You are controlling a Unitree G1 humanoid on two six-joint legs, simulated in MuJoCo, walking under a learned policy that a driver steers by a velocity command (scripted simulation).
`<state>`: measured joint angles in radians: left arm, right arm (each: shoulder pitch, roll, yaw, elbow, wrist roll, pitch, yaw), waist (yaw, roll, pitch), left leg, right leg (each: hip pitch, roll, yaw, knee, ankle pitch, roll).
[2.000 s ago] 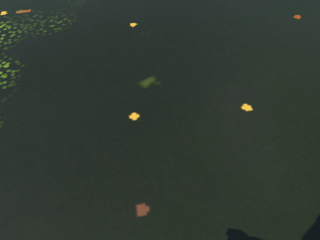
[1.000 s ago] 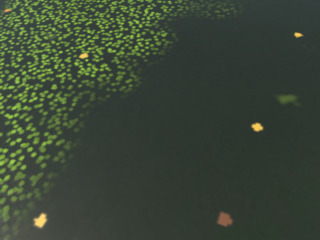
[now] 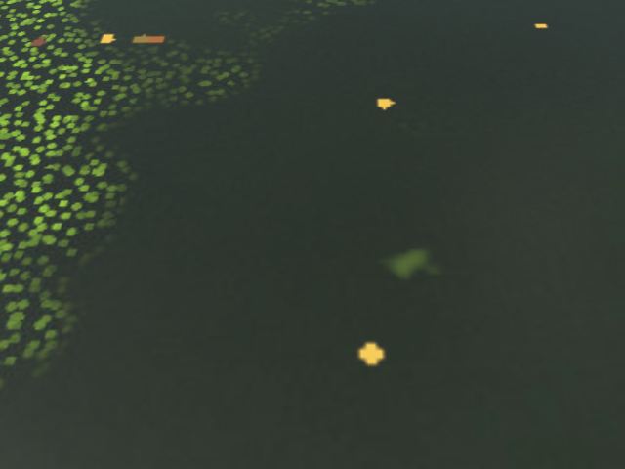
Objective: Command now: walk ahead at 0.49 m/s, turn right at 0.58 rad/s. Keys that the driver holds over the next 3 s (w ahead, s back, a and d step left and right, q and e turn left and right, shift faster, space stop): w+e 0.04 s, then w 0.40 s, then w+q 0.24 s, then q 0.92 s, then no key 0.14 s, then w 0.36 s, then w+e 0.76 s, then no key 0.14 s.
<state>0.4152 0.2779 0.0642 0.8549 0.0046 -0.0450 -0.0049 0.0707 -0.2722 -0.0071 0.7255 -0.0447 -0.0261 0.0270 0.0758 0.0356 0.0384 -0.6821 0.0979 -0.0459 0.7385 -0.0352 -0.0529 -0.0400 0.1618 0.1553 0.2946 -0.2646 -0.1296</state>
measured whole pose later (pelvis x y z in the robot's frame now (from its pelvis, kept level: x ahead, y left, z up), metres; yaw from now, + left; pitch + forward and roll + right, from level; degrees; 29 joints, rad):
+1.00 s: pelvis +0.48 -0.02 +0.00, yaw +7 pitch +0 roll -1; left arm 0.29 0.24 0.03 0.87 0.01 -0.06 0.03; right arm 0.16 -0.26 -0.06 0.79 -0.03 0.02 0.04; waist 0.02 0.03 0.08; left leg -0.57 0.04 0.05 0.78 -0.14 0.02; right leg -0.12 -0.01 -0.23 0.37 -0.26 -0.05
